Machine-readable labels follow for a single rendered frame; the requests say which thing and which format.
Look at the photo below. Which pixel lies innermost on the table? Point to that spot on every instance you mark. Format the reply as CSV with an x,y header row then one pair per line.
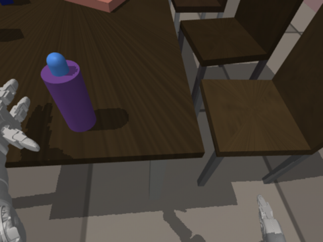
x,y
133,70

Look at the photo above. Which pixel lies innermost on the chair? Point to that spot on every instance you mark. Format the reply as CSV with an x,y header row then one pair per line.
x,y
251,35
282,116
197,6

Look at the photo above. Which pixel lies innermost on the right robot hand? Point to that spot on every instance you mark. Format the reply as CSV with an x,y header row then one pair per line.
x,y
270,227

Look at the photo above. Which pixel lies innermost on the left robot arm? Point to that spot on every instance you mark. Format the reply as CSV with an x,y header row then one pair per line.
x,y
11,227

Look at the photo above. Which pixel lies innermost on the left robot hand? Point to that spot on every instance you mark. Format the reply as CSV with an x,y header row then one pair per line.
x,y
10,127

